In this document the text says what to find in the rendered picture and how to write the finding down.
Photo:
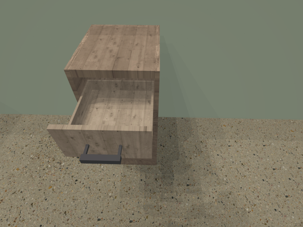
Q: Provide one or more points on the cabinet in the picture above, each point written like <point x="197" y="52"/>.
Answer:
<point x="119" y="52"/>

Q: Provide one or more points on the drawer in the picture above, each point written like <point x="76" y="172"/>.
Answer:
<point x="109" y="113"/>

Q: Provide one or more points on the handle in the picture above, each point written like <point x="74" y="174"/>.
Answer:
<point x="99" y="158"/>

